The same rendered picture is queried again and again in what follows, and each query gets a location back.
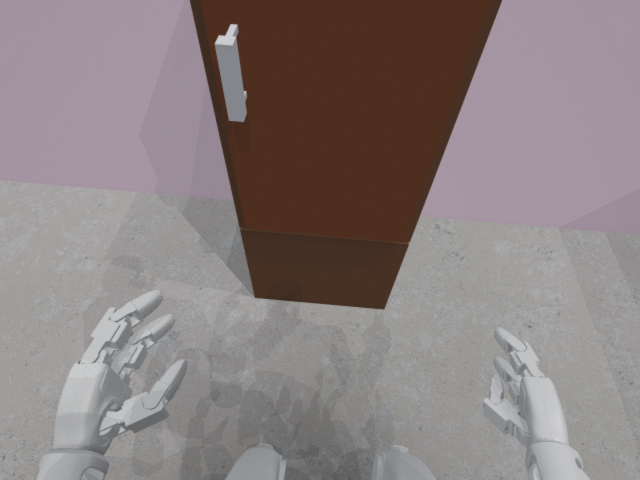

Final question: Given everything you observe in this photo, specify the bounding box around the robot right forearm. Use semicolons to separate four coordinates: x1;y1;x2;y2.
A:
525;441;590;480

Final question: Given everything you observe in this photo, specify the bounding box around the cupboard door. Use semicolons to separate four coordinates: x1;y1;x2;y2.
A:
200;0;490;242

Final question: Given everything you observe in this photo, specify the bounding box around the right robot hand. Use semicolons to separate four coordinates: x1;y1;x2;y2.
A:
484;327;569;449

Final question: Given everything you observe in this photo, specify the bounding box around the robot left forearm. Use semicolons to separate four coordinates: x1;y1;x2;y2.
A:
36;449;109;480

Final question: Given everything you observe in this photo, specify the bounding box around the handle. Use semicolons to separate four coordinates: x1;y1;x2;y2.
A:
215;24;247;122

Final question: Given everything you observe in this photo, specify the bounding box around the left robot hand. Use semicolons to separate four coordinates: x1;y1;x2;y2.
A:
53;290;188;456

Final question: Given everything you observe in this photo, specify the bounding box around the right robot thigh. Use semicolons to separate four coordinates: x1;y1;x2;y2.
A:
371;451;436;480

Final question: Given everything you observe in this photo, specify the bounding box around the right robot shin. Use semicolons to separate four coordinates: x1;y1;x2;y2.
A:
387;445;409;454

